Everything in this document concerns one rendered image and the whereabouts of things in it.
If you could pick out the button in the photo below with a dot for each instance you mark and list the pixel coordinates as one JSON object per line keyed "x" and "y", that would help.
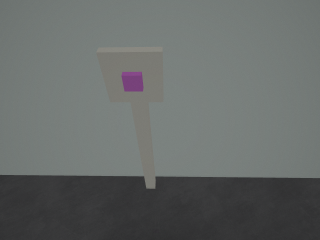
{"x": 132, "y": 81}

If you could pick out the panel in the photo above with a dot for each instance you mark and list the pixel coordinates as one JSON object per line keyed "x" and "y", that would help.
{"x": 148, "y": 60}

